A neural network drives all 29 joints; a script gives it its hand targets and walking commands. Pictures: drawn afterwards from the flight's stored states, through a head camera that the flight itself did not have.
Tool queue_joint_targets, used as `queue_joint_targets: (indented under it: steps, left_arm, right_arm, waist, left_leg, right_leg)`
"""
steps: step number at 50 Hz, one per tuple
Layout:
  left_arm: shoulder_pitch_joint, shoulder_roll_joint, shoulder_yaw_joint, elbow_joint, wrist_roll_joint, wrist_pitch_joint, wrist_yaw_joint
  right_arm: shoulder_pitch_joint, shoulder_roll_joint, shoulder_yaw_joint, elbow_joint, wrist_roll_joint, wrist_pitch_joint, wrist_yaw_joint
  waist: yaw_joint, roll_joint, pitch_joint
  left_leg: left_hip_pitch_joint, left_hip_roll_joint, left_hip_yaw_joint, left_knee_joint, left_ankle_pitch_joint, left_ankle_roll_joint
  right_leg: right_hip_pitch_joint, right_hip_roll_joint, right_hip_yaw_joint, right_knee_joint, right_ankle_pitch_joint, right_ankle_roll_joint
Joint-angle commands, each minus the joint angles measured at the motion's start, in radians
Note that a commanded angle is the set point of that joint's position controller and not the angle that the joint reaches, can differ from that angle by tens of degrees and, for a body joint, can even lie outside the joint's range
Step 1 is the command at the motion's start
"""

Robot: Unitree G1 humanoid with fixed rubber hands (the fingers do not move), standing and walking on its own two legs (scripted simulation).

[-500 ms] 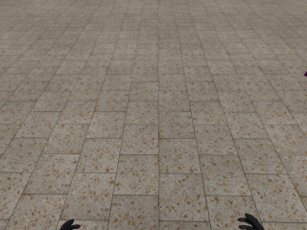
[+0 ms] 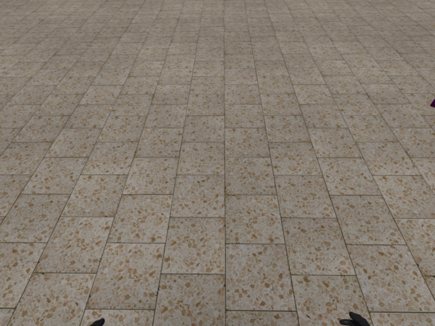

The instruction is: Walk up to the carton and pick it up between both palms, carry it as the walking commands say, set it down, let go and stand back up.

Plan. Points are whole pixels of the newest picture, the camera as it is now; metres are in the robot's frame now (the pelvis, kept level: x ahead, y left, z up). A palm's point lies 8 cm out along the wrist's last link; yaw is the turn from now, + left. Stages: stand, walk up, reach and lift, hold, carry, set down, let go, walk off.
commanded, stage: stand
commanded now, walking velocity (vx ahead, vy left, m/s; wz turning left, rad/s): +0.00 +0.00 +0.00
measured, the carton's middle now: out of the picture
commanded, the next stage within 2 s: walk up in 0.28 s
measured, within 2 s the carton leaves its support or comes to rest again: neither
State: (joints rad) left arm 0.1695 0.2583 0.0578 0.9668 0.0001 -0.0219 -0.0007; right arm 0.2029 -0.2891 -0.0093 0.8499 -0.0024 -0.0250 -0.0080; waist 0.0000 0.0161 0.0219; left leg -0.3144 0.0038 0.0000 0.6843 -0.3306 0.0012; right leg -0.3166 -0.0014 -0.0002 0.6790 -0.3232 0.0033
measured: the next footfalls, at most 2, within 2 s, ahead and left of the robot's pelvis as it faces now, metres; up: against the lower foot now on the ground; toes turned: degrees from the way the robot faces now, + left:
left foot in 1.12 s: +0.00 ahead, +0.12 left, +0.00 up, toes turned -2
right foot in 1.62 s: -0.10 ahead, -0.16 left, +0.00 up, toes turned -27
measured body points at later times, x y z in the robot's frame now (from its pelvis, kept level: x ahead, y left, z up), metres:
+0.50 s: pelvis -0.01 +0.00 +0.01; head -0.01 -0.01 +0.46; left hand +0.08 +0.27 -0.12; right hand +0.09 -0.27 -0.12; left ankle +0.02 +0.12 -0.72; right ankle +0.03 -0.12 -0.72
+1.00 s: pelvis -0.06 -0.02 +0.02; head -0.03 -0.05 +0.46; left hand +0.03 +0.24 -0.11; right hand +0.01 -0.29 -0.13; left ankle -0.05 +0.12 -0.67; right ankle +0.00 -0.12 -0.72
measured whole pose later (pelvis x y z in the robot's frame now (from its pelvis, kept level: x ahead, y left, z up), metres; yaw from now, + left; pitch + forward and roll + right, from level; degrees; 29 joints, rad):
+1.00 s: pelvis -0.06 -0.02 +0.02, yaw -5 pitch +0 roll +2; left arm 0.22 0.26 0.02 0.92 0.00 0.05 -0.03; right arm 0.18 -0.29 -0.01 0.89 0.00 0.08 -0.02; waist 0.00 0.03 0.06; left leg -0.41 0.04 0.06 0.90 -0.44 -0.03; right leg -0.34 0.00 0.01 0.52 -0.18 -0.05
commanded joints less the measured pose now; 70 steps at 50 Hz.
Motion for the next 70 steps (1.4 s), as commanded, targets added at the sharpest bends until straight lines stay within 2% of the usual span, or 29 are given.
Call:
queue_joint_targets:
  steps: [1,11,19,21,23,24,25,26,27,29,31,32,33,34,35,36,38,43,51,54,55,56,57,58,59,60,63,68,70]
  left_arm:
    - [-0.08,0.258,0.039,-0.051,0.019,-0.031,0.0]
    - [-0.102,0.27,0.036,-0.023,0.017,-0.027,-0.001]
    - [-0.105,0.261,0.03,-0.002,0.021,-0.029,-0.008]
    - [-0.098,0.257,0.026,0.012,0.016,-0.027,-0.006]
    - [-0.098,0.257,0.027,0.01,0.015,-0.027,-0.008]
    - [-0.1,0.202,0.027,-0.115,0.013,0.02,-0.048]
    - [-0.035,0.09,-0.001,-0.098,0.006,0.035,-0.042]
    - [0.008,0.122,0.007,-0.11,0.007,0.043,-0.033]
    - [0.024,0.133,0.012,-0.104,0.011,0.048,-0.031]
    - [0.008,0.129,0.036,-0.127,-0.003,0.066,-0.039]
    - [0.058,0.092,0.025,-0.114,-0.007,0.062,-0.038]
    - [0.101,0.108,0.034,-0.111,-0.004,0.055,-0.037]
    - [0.102,0.193,0.045,-0.112,0.015,0.039,-0.029]
    - [0.068,0.246,0.054,-0.121,0.014,0.038,-0.023]
    - [0.096,0.234,0.052,-0.128,0.007,0.055,-0.021]
    - [0.048,0.22,0.039,-0.141,0.004,0.061,-0.02]
    - [0.043,0.197,0.03,-0.153,0.001,0.056,-0.009]
    - [0.135,0.188,0.026,-0.129,0.005,0.044,-0.002]
    - [0.096,0.211,0.031,-0.145,0.019,0.063,-0.006]
    - [0.006,0.227,0.034,-0.159,0.022,0.08,-0.014]
    - [-0.003,0.202,0.025,-0.165,0.018,0.082,-0.017]
    - [0.02,0.147,0.012,-0.172,0.017,0.084,-0.018]
    - [-0.01,0.087,0.0,-0.196,0.013,0.08,-0.019]
    - [-0.011,0.093,0.018,-0.2,0.015,0.079,-0.014]
    - [-0.03,0.131,0.038,-0.194,0.018,0.09,-0.025]
    - [-0.036,0.151,0.053,-0.178,0.009,0.092,-0.036]
    - [0.052,0.142,0.054,-0.148,0.009,0.098,-0.05]
    - [-0.015,0.12,0.042,-0.174,0.0,0.103,-0.055]
    - [-0.021,0.116,0.027,-0.193,0.006,0.095,-0.053]
  right_arm:
    - [-0.069,-0.243,-0.049,0.009,-0.02,-0.048,-0.009]
    - [-0.078,-0.228,-0.043,0.016,-0.021,-0.043,-0.01]
    - [-0.098,-0.248,-0.051,0.031,-0.019,-0.041,-0.008]
    - [-0.082,-0.236,-0.043,0.044,-0.021,-0.045,-0.008]
    - [-0.082,-0.237,-0.04,0.044,-0.024,-0.042,-0.007]
    - [0.114,-0.228,-0.065,0.028,-0.004,0.034,-0.038]
    - [-0.003,-0.18,-0.057,-0.008,-0.024,0.048,-0.04]
    - [-0.058,-0.17,-0.056,-0.041,-0.02,0.058,-0.034]
    - [-0.077,-0.143,-0.053,-0.057,-0.026,0.061,-0.032]
    - [-0.081,-0.201,-0.052,-0.047,-0.045,0.06,-0.038]
    - [-0.154,-0.194,-0.051,-0.049,-0.046,0.063,-0.036]
    - [-0.164,-0.17,-0.049,-0.058,-0.039,0.063,-0.035]
    - [-0.099,-0.108,-0.042,-0.085,-0.035,0.075,-0.032]
    - [-0.071,-0.081,-0.031,-0.095,-0.041,0.084,-0.036]
    - [-0.161,-0.094,-0.039,-0.099,-0.041,0.086,-0.038]
    - [-0.197,-0.09,-0.039,-0.112,-0.04,0.086,-0.032]
    - [-0.169,-0.101,-0.045,-0.074,-0.041,0.083,-0.016]
    - [-0.17,-0.101,-0.037,-0.1,-0.032,0.082,-0.018]
    - [-0.141,-0.078,-0.018,-0.105,-0.016,0.085,-0.023]
    - [-0.03,-0.087,-0.018,-0.061,-0.001,0.086,-0.024]
    - [0.012,-0.092,-0.022,-0.048,-0.005,0.088,-0.03]
    - [0.07,-0.144,-0.037,-0.028,-0.016,0.092,-0.036]
    - [0.105,-0.249,-0.062,-0.02,-0.034,0.091,-0.038]
    - [0.055,-0.294,-0.067,-0.031,-0.038,0.096,-0.035]
    - [-0.105,-0.261,-0.054,-0.057,-0.04,0.097,-0.035]
    - [-0.166,-0.21,-0.049,-0.08,-0.028,0.088,-0.03]
    - [-0.165,-0.159,-0.053,-0.08,-0.019,0.077,-0.032]
    - [-0.084,-0.135,-0.053,-0.041,-0.022,0.064,-0.025]
    - [-0.039,-0.156,-0.064,-0.015,-0.013,0.038,-0.022]
  waist:
    - [0.017,0.018,-0.055]
    - [0.009,0.046,-0.06]
    - [0.009,0.007,-0.041]
    - [0.013,0.056,-0.043]
    - [0.02,0.027,-0.057]
    - [-0.074,-0.077,0.006]
    - [-0.028,0.222,0.03]
    - [-0.001,0.25,0.015]
    - [0.014,0.22,0.015]
    - [-0.024,0.193,-0.012]
    - [0.032,0.181,-0.001]
    - [0.057,0.091,0.001]
    - [0.022,-0.308,0.003]
    - [-0.013,-0.295,0.036]
    - [0.035,-0.206,0.057]
    - [0.023,-0.158,0.111]
    - [0.016,-0.121,0.078]
    - [0.047,-0.169,-0.016]
    - [0.045,-0.185,-0.017]
    - [-0.018,-0.209,-0.016]
    - [-0.046,-0.181,0.006]
    - [-0.065,-0.093,0.011]
    - [-0.092,0.229,0.012]
    - [-0.069,0.328,0.04]
    - [-0.022,0.324,0.12]
    - [0.001,0.22,0.128]
    - [0.026,0.11,0.041]
    - [-0.006,0.12,0.064]
    - [-0.009,0.183,0.034]
  left_leg:
    - [0.055,0.105,-0.141,-0.22,0.176,0.064]
    - [0.059,0.109,-0.134,-0.252,0.145,0.056]
    - [0.048,0.107,-0.134,-0.28,0.089,0.048]
    - [0.058,0.114,-0.143,-0.296,0.085,0.051]
    - [0.061,0.117,-0.146,-0.306,0.071,0.052]
    - [0.221,0.28,-0.261,-0.332,-0.152,0.091]
    - [0.207,0.322,-0.182,-0.308,0.195,0.112]
    - [0.142,0.345,-0.129,-0.271,0.399,0.143]
    - [0.098,0.344,-0.1,-0.253,0.475,0.141]
    - [0.053,0.416,-0.128,-0.269,0.317,0.146]
    - [0.04,0.332,-0.033,-0.177,0.312,0.072]
    - [-0.058,0.264,0.039,-0.014,0.275,0.023]
    - [-0.254,0.086,0.104,0.314,-0.154,-0.041]
    - [-0.322,0.052,-0.028,0.346,-0.272,-0.057]
    - [-0.255,0.067,-0.061,0.374,-0.236,-0.058]
    - [-0.245,0.062,-0.071,0.376,-0.193,-0.05]
    - [-0.226,0.062,-0.034,0.359,-0.118,-0.055]
    - [-0.247,0.027,-0.031,0.28,-0.14,-0.051]
    - [-0.051,0.0,0.01,0.066,-0.118,-0.055]
    - [0.196,0.003,0.045,-0.128,-0.029,-0.036]
    - [0.285,0.012,0.083,-0.211,0.036,-0.033]
    - [0.367,0.104,0.035,-0.292,-0.093,-0.008]
    - [0.355,0.386,-0.25,-0.43,-0.319,0.05]
    - [0.092,0.569,-0.306,-0.576,-0.464,0.097]
    - [-0.078,0.545,-0.259,-0.602,-0.47,0.106]
    - [-0.106,0.465,-0.164,-0.561,-0.368,0.099]
    - [0.079,0.372,-0.033,-0.47,-0.118,0.085]
    - [0.182,0.384,0.008,-0.419,-0.066,0.083]
    - [0.238,0.416,-0.003,-0.428,-0.138,0.087]
  right_leg:
    - [0.071,-0.097,0.113,-0.184,0.165,-0.075]
    - [0.071,-0.105,0.116,-0.215,0.124,-0.073]
    - [0.071,-0.105,0.112,-0.255,0.108,-0.065]
    - [0.072,-0.107,0.114,-0.261,0.079,-0.068]
    - [0.076,-0.102,0.104,-0.257,0.071,-0.061]
    - [-0.135,0.002,-0.042,0.002,-0.017,-0.004]
    - [-0.213,0.002,-0.024,0.083,0.077,0.015]
    - [-0.161,-0.032,-0.021,0.15,-0.053,0.019]
    - [-0.13,-0.028,-0.017,0.189,-0.112,0.016]
    - [-0.113,0.0,-0.022,0.286,-0.215,0.033]
    - [-0.02,-0.031,-0.003,0.002,-0.112,0.006]
    - [0.125,-0.059,0.072,-0.166,0.015,-0.022]
    - [0.179,-0.271,0.461,-0.327,0.286,-0.089]
    - [0.12,-0.358,0.607,-0.331,0.439,-0.149]
    - [-0.024,-0.328,0.612,-0.406,0.238,-0.188]
    - [-0.082,-0.279,0.606,-0.435,0.114,-0.172]
    - [-0.001,-0.199,0.509,-0.401,0.186,-0.146]
    - [0.195,-0.21,0.512,-0.353,0.437,-0.136]
    - [0.056,-0.197,0.496,-0.407,0.293,-0.148]
    - [-0.117,-0.137,0.428,-0.407,0.123,-0.101]
    - [-0.207,-0.094,0.377,-0.388,0.035,-0.073]
    - [-0.326,-0.007,0.282,-0.325,-0.122,-0.024]
    - [-0.464,0.086,0.145,-0.057,-0.27,-0.003]
    - [-0.375,0.05,0.003,0.289,-0.21,0.047]
    - [-0.322,0.024,-0.016,0.438,-0.172,0.067]
    - [-0.269,-0.002,-0.004,0.533,-0.097,0.069]
    - [-0.298,-0.014,-0.027,0.631,-0.015,0.076]
    - [-0.329,-0.068,-0.038,0.541,0.017,0.055]
    - [-0.34,-0.104,-0.041,0.45,-0.021,0.043]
